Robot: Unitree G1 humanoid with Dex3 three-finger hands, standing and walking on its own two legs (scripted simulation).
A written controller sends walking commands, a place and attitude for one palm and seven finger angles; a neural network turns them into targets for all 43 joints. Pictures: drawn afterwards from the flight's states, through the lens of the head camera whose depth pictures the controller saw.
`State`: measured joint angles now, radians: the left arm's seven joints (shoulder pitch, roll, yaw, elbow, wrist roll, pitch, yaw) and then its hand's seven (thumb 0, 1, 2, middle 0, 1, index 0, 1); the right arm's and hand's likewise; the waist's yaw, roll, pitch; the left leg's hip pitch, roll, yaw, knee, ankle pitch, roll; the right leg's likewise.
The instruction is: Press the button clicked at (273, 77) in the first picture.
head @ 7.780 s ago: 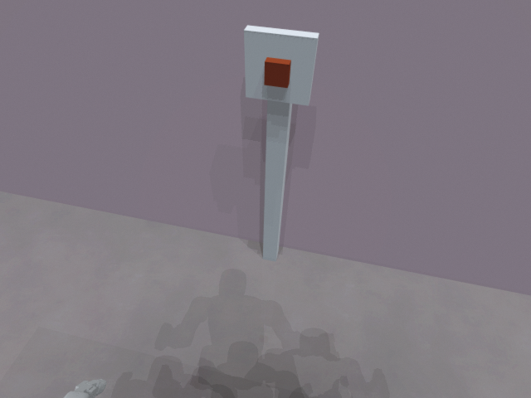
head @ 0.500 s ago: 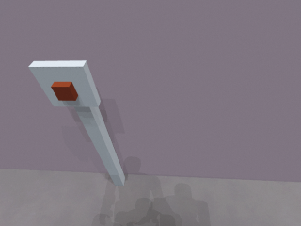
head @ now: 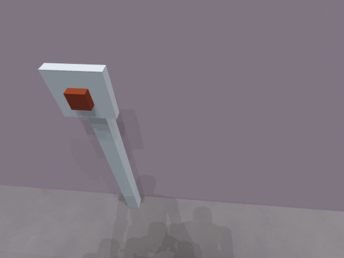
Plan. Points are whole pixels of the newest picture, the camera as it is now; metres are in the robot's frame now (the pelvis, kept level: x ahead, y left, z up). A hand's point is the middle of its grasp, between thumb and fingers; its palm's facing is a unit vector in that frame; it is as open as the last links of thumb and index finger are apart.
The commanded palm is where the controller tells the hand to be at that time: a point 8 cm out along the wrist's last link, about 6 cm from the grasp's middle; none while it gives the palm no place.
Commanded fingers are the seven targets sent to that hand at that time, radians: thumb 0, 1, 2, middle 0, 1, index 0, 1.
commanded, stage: shuffle to correct the standing spot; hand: left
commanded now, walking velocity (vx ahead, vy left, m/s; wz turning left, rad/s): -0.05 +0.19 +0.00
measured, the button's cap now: (80, 98) +0.47 +0.28 +0.12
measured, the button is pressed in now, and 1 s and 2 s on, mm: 0 0 0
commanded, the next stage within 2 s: come to a stop and stand still in 0.18 s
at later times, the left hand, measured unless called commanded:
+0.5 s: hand out of the picture -0.01 +0.28 -0.17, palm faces +0.06 -0.97 -0.24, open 7.4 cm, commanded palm none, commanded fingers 0.00 0.90 0.90 -0.20 -0.30 -0.20 -0.30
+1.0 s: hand out of the picture -0.03 +0.21 -0.18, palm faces +0.03 -0.98 -0.17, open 7.3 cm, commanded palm none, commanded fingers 0.00 0.90 0.90 -0.20 -0.30 -0.20 -0.30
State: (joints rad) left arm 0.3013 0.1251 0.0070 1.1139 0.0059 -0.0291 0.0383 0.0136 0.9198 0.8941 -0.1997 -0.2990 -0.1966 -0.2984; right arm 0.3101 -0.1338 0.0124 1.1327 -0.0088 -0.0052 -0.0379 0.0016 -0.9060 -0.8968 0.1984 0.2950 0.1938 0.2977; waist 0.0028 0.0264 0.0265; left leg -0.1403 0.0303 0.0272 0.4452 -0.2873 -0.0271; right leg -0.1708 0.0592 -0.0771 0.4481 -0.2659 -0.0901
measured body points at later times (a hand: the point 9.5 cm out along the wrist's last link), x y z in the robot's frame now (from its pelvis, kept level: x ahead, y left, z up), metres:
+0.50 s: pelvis -0.03 +0.09 +0.00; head -0.02 +0.08 +0.45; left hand -0.01 +0.33 -0.15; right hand -0.01 -0.13 -0.16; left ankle -0.01 +0.18 -0.74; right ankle -0.08 -0.01 -0.70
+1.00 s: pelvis -0.02 +0.04 +0.00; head -0.01 +0.04 +0.45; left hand -0.03 +0.26 -0.16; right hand -0.04 -0.16 -0.17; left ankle -0.01 +0.18 -0.74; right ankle -0.07 -0.01 -0.74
